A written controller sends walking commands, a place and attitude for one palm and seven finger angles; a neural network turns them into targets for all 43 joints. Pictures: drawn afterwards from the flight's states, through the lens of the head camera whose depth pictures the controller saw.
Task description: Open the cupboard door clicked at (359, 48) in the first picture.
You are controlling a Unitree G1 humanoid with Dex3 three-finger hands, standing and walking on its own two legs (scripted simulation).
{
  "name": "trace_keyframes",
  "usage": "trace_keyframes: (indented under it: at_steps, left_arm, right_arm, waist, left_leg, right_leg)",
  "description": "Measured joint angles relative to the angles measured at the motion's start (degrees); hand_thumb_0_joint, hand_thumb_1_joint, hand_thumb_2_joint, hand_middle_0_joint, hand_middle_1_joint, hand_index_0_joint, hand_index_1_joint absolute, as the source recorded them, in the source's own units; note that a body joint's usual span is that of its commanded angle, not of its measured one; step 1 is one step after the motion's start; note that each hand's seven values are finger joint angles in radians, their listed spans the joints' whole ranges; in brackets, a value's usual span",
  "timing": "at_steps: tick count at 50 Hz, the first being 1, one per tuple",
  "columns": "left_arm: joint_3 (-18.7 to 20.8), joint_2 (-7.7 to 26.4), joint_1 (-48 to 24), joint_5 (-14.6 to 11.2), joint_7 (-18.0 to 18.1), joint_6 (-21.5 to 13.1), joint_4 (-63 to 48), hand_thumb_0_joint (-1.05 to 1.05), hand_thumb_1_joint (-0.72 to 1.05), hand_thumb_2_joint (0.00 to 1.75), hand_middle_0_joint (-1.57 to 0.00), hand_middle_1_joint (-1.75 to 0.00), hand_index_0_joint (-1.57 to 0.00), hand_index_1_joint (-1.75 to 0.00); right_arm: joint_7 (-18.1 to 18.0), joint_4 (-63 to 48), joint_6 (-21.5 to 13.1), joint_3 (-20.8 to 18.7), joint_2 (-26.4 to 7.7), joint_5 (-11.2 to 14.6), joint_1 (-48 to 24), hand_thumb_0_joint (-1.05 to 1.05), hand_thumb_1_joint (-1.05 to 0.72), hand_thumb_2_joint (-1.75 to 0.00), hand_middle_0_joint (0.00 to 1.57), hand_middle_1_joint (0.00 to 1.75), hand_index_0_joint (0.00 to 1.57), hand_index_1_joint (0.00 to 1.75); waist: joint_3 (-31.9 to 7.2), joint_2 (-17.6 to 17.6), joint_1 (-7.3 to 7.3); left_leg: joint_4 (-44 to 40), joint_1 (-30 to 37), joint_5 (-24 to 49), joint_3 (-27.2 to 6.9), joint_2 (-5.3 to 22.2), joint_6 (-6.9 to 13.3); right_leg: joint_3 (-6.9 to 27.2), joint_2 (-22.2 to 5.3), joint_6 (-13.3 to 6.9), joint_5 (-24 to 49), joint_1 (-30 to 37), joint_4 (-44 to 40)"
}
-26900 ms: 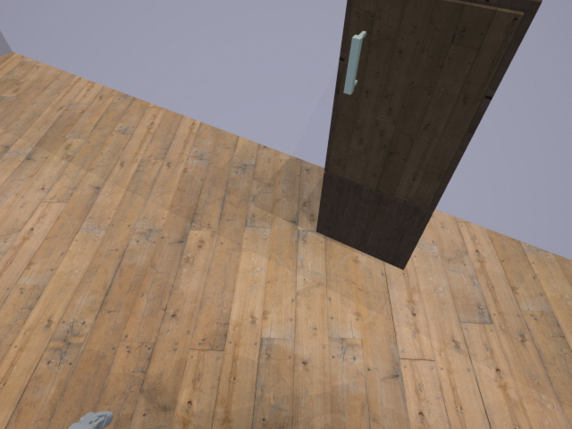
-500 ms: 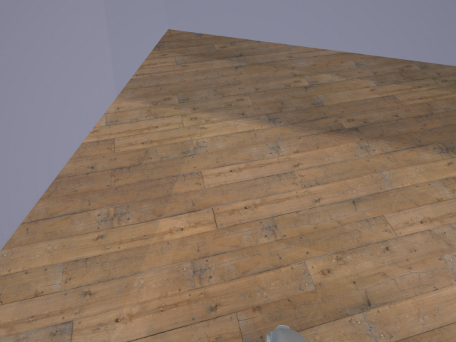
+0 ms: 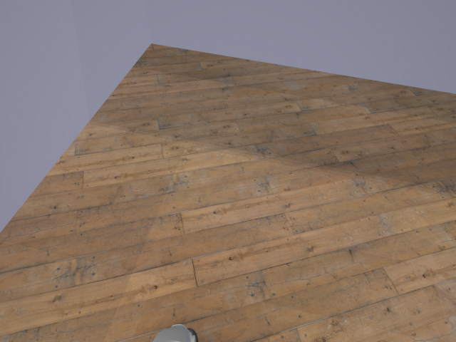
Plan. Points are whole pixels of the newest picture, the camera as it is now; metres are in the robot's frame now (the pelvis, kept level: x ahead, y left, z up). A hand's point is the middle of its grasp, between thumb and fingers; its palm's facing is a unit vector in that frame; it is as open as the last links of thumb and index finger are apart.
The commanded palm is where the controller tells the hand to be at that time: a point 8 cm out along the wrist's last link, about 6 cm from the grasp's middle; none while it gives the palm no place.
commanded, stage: walk to a spot facing it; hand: left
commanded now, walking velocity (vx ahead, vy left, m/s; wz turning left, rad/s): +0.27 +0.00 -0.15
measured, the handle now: out of the picture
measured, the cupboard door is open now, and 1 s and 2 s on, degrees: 50 50 50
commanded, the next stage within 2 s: turn to face it in 0.04 s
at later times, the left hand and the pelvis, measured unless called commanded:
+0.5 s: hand (155, 276) +0.26 +0.17 -0.15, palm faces +0.13 -0.97 -0.22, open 7.3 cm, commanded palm none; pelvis +0.18 -0.02 +0.01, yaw +8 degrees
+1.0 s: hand (141, 269) +0.27 +0.21 -0.15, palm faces +0.40 -0.87 -0.29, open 7.3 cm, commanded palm none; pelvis +0.26 -0.03 +0.00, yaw +24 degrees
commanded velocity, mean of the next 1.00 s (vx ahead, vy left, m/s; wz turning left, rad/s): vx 0.02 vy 0.00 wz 0.50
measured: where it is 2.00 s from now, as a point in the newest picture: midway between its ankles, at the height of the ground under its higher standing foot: (238, 324)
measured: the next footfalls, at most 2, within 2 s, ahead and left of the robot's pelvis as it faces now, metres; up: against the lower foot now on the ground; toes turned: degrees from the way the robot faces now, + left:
left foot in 0.02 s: +0.16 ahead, +0.12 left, +0.00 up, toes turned +8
right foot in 0.36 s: +0.24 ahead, -0.14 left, +0.00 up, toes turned -6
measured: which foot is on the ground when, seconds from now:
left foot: up 0.00-0.00, down 0.02-0.36, up 0.38-0.64, down 0.66-0.98, up 1.00-1.00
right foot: down 0.00-0.02, up 0.04-0.34, down 0.36-0.64, up 0.66-0.96, down 0.98-1.00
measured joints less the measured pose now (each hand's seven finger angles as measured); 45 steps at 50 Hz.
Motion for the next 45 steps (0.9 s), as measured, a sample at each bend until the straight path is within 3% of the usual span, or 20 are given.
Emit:
trace_keyframes:
  at_steps: [1, 3, 5, 7, 9, 11, 17, 20, 22, 24, 27, 30, 32, 33, 35, 38, 41, 45]
  left_arm:
    - [0.0, -0.5, 1.1, -0.1, 0.0, 0.3, 0.3, 0.0, 0.92, 0.9, -0.2, -0.3, -0.2, -0.3]
    - [0.0, -0.3, 1.0, -0.3, -0.2, 1.5, 0.9, 0.0, 0.92, 0.9, -0.2, -0.3, -0.2, -0.3]
    - [0.2, 0.0, -0.2, 0.0, -0.2, 2.2, 0.8, 0.01, 0.92, 0.9, -0.2, -0.3, -0.2, -0.3]
    - [0.5, 0.2, -2.2, 0.3, -0.5, 2.5, -0.1, 0.01, 0.92, 0.9, -0.2, -0.3, -0.2, -0.3]
    - [0.6, 0.2, -4.4, 0.5, -0.7, 2.6, -1.8, 0.01, 0.92, 0.9, -0.2, -0.3, -0.2, -0.3]
    - [0.6, 0.1, -6.5, 0.7, -0.2, 2.6, -3.3, 0.01, 0.93, 0.9, -0.2, -0.3, -0.2, -0.3]
    - [0.5, 2.3, -10.9, 0.5, -0.1, 1.7, -6.3, 0.01, 0.94, 0.9, -0.2, -0.3, -0.2, -0.3]
    - [0.4, 1.7, -12.2, 0.6, 0.4, 1.3, -7.1, 0.01, 0.94, 0.9, -0.2, -0.3, -0.2, -0.3]
    - [0.2, 1.0, -12.7, 0.5, 0.9, 1.4, -7.8, 0.01, 0.93, 0.9, -0.2, -0.3, -0.2, -0.3]
    - [0.1, 0.5, -12.6, 0.5, 1.2, 1.8, -8.4, 0.0, 0.92, 0.9, -0.2, -0.3, -0.2, -0.3]
    - [0.2, 0.4, -11.9, 0.6, 1.5, 2.3, -8.8, 0.0, 0.92, 0.9, -0.2, -0.3, -0.2, -0.3]
    - [0.8, 1.2, -11.4, 0.6, 1.5, 2.7, -9.3, 0.0, 0.93, 0.9, -0.2, -0.3, -0.21, -0.3]
    - [0.9, 1.8, -10.5, 0.4, 1.2, 3.2, -9.6, 0.0, 0.93, 0.9, -0.21, -0.3, -0.21, -0.3]
    - [0.9, 2.0, -9.8, 0.1, 1.0, 3.6, -9.8, 0.0, 0.93, 0.9, -0.21, -0.3, -0.21, -0.3]
    - [1.2, 3.3, -9.5, 0.0, 1.1, 5.2, -9.6, 0.0, 0.93, 0.9, -0.2, -0.3, -0.21, -0.3]
    - [1.7, 4.5, -10.3, 0.2, 1.2, 6.5, -9.0, 0.0, 0.92, 0.9, -0.2, -0.3, -0.2, -0.3]
    - [1.8, 4.8, -11.4, 0.0, 0.9, 6.4, -9.9, 0.01, 0.92, 0.9, -0.2, -0.3, -0.2, -0.3]
    - [1.4, 4.4, -12.4, -0.2, 0.8, 6.0, -11.8, 0.01, 0.92, 0.9, -0.2, -0.3, -0.2, -0.3]
  right_arm:
    - [-0.1, -0.6, -0.8, 0.1, -0.6, -0.3, -0.3, 0.0, -0.92, -0.89, 0.2, 0.3, 0.19, 0.3]
    - [-0.9, -1.2, -1.7, 0.1, -0.2, -0.7, -1.2, 0.0, -0.92, -0.89, 0.2, 0.3, 0.2, 0.3]
    - [-1.4, -1.5, -1.9, 0.2, 0.4, -0.7, -0.7, 0.0, -0.91, -0.89, 0.2, 0.3, 0.2, 0.3]
    - [-1.9, -1.1, -2.1, 0.4, 1.0, -0.7, 0.6, 0.0, -0.91, -0.89, 0.2, 0.3, 0.2, 0.3]
    - [-2.6, -0.1, -2.1, 0.3, 1.2, -0.5, 2.2, 0.0, -0.92, -0.89, 0.2, 0.3, 0.2, 0.3]
    - [-2.8, 1.0, -1.9, 0.3, 0.7, -0.4, 3.8, -0.01, -0.94, -0.89, 0.2, 0.3, 0.2, 0.3]
    - [-2.1, 4.4, 1.0, 0.8, 1.2, 0.1, 9.4, 0.0, -0.93, -0.89, 0.2, 0.3, 0.2, 0.3]
    - [-1.6, 5.4, 3.2, 0.5, 0.8, 0.4, 10.2, 0.0, -0.92, -0.89, 0.2, 0.3, 0.2, 0.3]
    - [-1.4, 5.4, 4.4, 0.1, 0.6, 0.6, 9.5, 0.0, -0.91, -0.89, 0.2, 0.3, 0.2, 0.3]
    - [-1.2, 4.7, 5.0, 0.0, 0.5, 0.7, 8.4, 0.0, -0.91, -0.89, 0.2, 0.3, 0.2, 0.3]
    - [-0.8, 2.7, 5.2, -0.1, 0.4, 0.7, 6.3, 0.0, -0.91, -0.89, 0.2, 0.3, 0.19, 0.3]
    - [-0.4, 0.1, 4.9, -0.3, -0.2, 0.6, 3.8, 0.0, -0.91, -0.89, 0.2, 0.3, 0.19, 0.3]
    - [-0.1, -1.9, 4.4, -0.4, -1.4, 0.4, 2.4, 0.0, -0.91, -0.89, 0.2, 0.3, 0.19, 0.3]
    - [0.0, -2.9, 3.9, -0.6, -2.1, 0.2, 1.8, 0.0, -0.91, -0.89, 0.2, 0.3, 0.19, 0.3]
    - [-0.4, -4.1, 3.2, -0.7, -2.4, -0.1, 0.2, 0.0, -0.91, -0.89, 0.2, 0.3, 0.19, 0.3]
    - [-1.4, -5.5, 2.7, -0.7, -2.6, -0.2, -0.7, 0.0, -0.91, -0.89, 0.2, 0.3, 0.19, 0.3]
    - [-1.9, -6.0, 2.5, -0.5, -3.1, -0.3, -1.0, 0.0, -0.9, -0.89, 0.2, 0.3, 0.2, 0.3]
    - [-1.6, -6.2, 3.3, -0.6, -3.6, -0.3, -0.9, 0.0, -0.9, -0.89, 0.2, 0.3, 0.2, 0.3]
  waist:
    - [-0.3, 0.7, 0.19]
    - [0.2, -0.6, -0.05]
    - [0.1, -1.3, 0.11]
    - [-0.1, -1.4, 0.35]
    - [-0.3, -1.0, 0.45]
    - [-0.4, -0.1, -0.01]
    - [-1.0, 0.5, -2.0]
    - [-1.0, 1.7, -2.43]
    - [-0.6, 1.8, -2.65]
    - [-0.3, 1.2, -2.65]
    - [-0.1, -0.6, -2.53]
    - [0.6, -1.8, -2.04]
    - [0.9, -1.7, -1.67]
    - [0.6, -1.2, -1.76]
    - [0.6, -2.0, -1.81]
    - [0.2, -1.9, -1.69]
    - [0.7, -0.9, -1.17]
    - [1.1, 0.9, -1.06]
  left_leg:
    - [-1.5, 1.3, 1.6, -0.4, 0.2, 1.3]
    - [3.4, 0.8, -0.2, 0.7, -0.4, 2.7]
    - [3.8, 2.4, -3.1, 1.9, -0.8, 2.7]
    - [0.8, 5.2, -3.1, 2.5, -1.3, 2.0]
    - [-3.0, 8.1, -2.6, 2.9, -1.7, 1.9]
    - [-6.0, 10.5, -2.2, 2.5, -1.9, 1.9]
    - [-3.8, 13.0, -6.6, -1.0, -2.6, -0.4]
    - [6.7, 9.7, -15.9, -2.9, -2.6, -1.3]
    - [18.4, 5.5, -19.6, -3.4, -2.8, -1.6]
    - [24.6, 2.4, -19.5, -3.0, -2.6, -2.1]
    - [21.4, 1.0, -17.6, -1.6, -1.9, -2.6]
    - [12.3, 2.0, -13.3, -0.2, -1.7, -2.6]
    - [3.9, 4.4, -6.3, 0.4, -1.8, -2.1]
    - [2.8, 4.2, -2.3, -0.4, -1.6, -0.3]
    - [6.3, 2.5, -5.6, -0.8, -2.2, 1.9]
    - [4.8, 2.9, -7.5, -2.1, -2.8, 1.9]
    - [0.5, 4.7, -5.2, -3.8, -3.4, 1.1]
    - [-2.3, 6.2, -3.7, -6.5, -3.7, 0.4]
  right_leg:
    - [0.2, -0.1, 0.1, -2.5, -1.5, 5.3]
    - [2.9, -0.9, -0.9, -5.4, -8.6, 24.2]
    - [4.8, -1.1, -1.5, -3.0, -16.7, 40.0]
    - [4.9, -2.1, -1.3, 1.0, -23.1, 46.0]
    - [4.5, -3.4, -0.7, 3.4, -27.2, 43.0]
    - [3.7, -4.4, 0.1, 4.9, -28.4, 34.0]
    - [2.3, -4.6, 1.6, 13.1, -22.4, 9.8]
    - [0.3, -5.1, -0.3, 9.3, -20.9, 11.0]
    - [-1.5, -5.8, -0.1, 7.9, -19.1, 10.6]
    - [-3.2, -6.6, 0.5, 7.9, -16.9, 8.8]
    - [-5.4, -7.8, 0.8, 7.3, -14.6, 7.1]
    - [-7.6, -9.0, 1.7, 5.4, -13.7, 8.5]
    - [-8.7, -9.8, 2.6, 2.8, -14.2, 12.1]
    - [-8.3, -9.7, 3.3, 0.6, -15.7, 16.2]
    - [-2.5, -8.3, 3.9, -7.0, -20.5, 27.7]
    - [2.9, -5.6, 4.4, -6.0, -26.5, 39.3]
    - [5.0, -4.2, 4.8, -3.0, -28.6, 38.8]
    - [5.9, -2.8, 4.7, -1.6, -27.1, 29.0]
